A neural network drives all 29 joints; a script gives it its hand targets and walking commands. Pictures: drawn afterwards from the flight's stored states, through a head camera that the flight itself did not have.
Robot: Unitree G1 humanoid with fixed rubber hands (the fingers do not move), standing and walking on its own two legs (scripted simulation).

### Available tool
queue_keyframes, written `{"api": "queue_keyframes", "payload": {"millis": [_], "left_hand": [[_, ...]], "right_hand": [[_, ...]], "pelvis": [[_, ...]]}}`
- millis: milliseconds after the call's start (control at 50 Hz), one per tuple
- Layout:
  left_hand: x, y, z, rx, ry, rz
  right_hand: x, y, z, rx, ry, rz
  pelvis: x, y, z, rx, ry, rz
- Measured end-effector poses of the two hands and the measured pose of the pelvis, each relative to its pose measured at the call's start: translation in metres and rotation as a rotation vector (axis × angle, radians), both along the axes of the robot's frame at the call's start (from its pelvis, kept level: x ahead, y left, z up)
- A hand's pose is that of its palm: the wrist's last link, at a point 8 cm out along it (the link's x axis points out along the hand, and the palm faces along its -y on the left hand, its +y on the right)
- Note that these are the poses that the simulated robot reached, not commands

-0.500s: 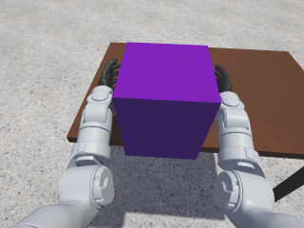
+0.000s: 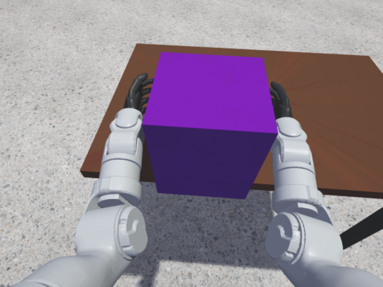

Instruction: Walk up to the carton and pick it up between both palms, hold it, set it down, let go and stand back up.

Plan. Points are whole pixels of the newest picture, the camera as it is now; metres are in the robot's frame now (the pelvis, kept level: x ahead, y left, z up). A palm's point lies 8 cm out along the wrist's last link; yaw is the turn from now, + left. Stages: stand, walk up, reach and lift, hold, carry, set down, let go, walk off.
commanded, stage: set down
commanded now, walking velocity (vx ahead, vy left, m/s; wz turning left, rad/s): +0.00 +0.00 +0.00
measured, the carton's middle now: (205, 130) +0.42 -0.02 +0.09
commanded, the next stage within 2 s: none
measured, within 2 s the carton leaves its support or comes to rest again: rests again in 0.14 s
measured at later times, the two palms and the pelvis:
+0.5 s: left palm (134, 114) +0.43 +0.13 +0.13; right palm (277, 123) +0.41 -0.17 +0.12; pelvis +0.00 +0.00 +0.00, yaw +0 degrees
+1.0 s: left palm (134, 114) +0.43 +0.13 +0.12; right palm (277, 124) +0.41 -0.17 +0.12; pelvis +0.01 +0.00 +0.00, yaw +1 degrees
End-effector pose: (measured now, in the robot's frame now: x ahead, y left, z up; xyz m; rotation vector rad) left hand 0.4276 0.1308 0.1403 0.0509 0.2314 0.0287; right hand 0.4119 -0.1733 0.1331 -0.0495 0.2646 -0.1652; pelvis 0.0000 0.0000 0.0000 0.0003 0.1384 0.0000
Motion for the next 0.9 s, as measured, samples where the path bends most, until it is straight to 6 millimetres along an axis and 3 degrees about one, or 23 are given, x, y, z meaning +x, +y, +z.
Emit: {"api": "queue_keyframes", "payload": {"millis": [200,900], "left_hand": [[0.003,0.001,-0.013,0.001,0.002,-0.003],[0.003,0.003,-0.015,-0.004,-0.022,-0.013]], "right_hand": [[0.002,0.0,-0.014,0.001,0.001,0.0],[0.001,0.002,-0.014,-0.013,-0.031,0.002]], "pelvis": [[0.003,-0.001,0.0,0.0,0.022,0.002],[0.005,-0.003,-0.001,0.0,0.042,0.01]]}}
